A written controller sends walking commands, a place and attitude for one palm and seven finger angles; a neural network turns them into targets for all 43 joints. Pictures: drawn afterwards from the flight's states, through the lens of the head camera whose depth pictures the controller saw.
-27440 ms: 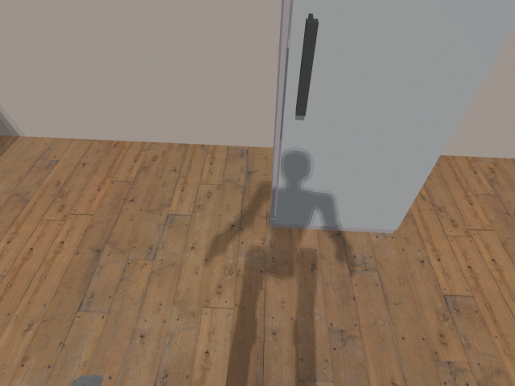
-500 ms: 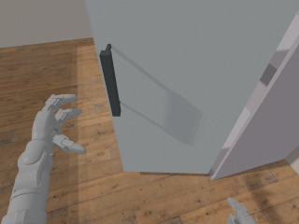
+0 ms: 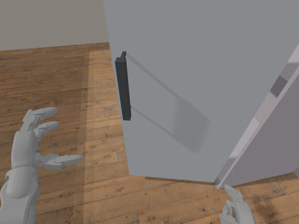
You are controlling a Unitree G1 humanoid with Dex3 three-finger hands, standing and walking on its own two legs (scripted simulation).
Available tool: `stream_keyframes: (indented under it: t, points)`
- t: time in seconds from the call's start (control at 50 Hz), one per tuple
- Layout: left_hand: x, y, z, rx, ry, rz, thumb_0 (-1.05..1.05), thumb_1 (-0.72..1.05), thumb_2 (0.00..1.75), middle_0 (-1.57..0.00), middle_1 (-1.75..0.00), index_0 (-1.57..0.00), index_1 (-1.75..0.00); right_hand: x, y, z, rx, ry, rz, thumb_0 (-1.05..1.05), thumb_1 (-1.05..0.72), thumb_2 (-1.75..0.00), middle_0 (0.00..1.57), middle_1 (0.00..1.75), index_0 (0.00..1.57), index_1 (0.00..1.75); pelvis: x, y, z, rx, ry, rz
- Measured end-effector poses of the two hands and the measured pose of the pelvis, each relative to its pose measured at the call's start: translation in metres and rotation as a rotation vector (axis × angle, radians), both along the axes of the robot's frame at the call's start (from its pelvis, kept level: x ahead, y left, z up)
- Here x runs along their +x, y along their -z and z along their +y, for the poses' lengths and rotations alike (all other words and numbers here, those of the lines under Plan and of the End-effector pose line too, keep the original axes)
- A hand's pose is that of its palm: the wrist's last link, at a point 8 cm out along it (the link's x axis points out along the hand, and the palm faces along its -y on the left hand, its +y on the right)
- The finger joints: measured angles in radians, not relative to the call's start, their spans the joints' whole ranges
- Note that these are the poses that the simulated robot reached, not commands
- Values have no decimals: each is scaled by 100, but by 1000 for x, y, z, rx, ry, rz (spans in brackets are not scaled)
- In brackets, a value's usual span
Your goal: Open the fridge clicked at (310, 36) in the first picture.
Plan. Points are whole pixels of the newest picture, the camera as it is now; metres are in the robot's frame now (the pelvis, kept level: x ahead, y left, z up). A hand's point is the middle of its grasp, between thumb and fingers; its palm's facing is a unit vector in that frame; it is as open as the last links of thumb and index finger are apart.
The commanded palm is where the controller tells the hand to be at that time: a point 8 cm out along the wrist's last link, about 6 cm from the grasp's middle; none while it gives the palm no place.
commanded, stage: draw the hand back to the body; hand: left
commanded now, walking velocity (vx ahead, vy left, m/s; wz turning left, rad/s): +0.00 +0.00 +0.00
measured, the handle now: (125, 88) +0.53 +0.16 +0.08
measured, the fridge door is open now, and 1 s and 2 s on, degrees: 73 73 73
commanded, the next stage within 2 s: step back with the hand held close in 0.84 s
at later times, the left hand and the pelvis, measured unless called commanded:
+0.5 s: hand (31, 149) +0.21 +0.28 +0.16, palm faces +0.46 -0.81 -0.37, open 8.4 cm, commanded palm +0.16 +0.31 +0.17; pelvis +0.02 +0.01 +0.00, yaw -1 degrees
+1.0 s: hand (33, 151) +0.20 +0.27 +0.16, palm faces +0.47 -0.80 -0.37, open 7.4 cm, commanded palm +0.15 +0.30 +0.18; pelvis +0.01 +0.00 +0.00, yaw +0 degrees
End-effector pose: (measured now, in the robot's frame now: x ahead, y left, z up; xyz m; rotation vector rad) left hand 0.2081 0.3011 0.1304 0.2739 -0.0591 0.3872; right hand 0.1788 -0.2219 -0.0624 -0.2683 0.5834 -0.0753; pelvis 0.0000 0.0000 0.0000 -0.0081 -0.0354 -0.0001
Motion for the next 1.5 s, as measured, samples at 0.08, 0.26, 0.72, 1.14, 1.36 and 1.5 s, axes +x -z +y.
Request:
stream_keyframes:
  t: [0.08, 0.26, 0.72, 1.14, 1.36, 1.5]
  points:
    - [-9, -7, 4, 35, -34, -17, -1, -9, 42, -24, -88, -23, -89, 1, 2, 6, 2, -9, 25, 2, -90, -90, 20, 29, 20, 30, 3, -2, 3, 0, 0, -14]
    - [-21, -24, 9, 101, -45, -39, 0, 23, 58, -23, -69, -23, -70, 1, 8, 16, 27, -7, 59, 2, -90, -90, 20, 30, 21, 30, 11, -4, 8, 1, 7, -30]
    - [-51, -39, 11, 155, -91, -63, 1, 86, 89, -21, -32, -21, -32, 6, 5, 11, 16, -8, 42, 2, -90, -90, 20, 29, 20, 30, 11, -5, 6, 1, 4, -45]
    - [-46, -47, 4, 239, -15, -111, 1, 89, 90, -21, -30, -20, -31, -12, 5, -3, 1, 63, 75, 2, -90, -90, 20, 30, 21, 30, -2, -2, 8, -8, 17, 18]
    - [-71, -45, 19, 313, 44, -115, 1, 89, 90, -21, -30, -21, -31, -54, 1, 1, -25, 131, 81, 2, -90, -90, 20, 29, 20, 30, -34, 5, 23, 3, 31, 26]
    - [-105, -44, 25, 338, -12, -184, 1, 89, 90, -21, -30, -21, -31, -84, 13, 10, -16, 91, 82, 2, -90, -90, 20, 29, 20, 30, -59, 15, 23, -6, 10, 16]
